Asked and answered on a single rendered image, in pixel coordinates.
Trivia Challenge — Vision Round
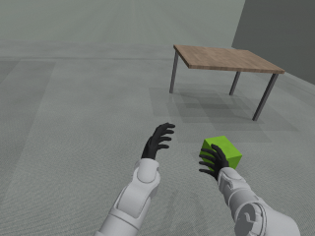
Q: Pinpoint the right robot forearm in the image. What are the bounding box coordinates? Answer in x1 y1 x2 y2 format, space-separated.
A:
218 167 300 235

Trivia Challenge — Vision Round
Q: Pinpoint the left robot hand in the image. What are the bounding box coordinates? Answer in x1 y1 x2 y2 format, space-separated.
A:
141 122 175 160

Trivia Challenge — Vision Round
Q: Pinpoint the robot right upper arm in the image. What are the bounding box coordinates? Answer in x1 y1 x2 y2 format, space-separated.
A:
234 203 300 236

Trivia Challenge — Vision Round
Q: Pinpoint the left robot forearm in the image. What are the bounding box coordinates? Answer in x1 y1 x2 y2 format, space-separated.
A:
93 158 160 236

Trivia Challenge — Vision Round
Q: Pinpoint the right robot hand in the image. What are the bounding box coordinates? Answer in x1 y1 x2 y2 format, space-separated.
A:
199 144 229 181

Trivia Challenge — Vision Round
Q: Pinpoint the carton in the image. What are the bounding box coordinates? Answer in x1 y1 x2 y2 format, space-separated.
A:
200 136 242 171

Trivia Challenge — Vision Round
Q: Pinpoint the table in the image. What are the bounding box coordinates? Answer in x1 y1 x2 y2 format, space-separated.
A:
169 44 285 121

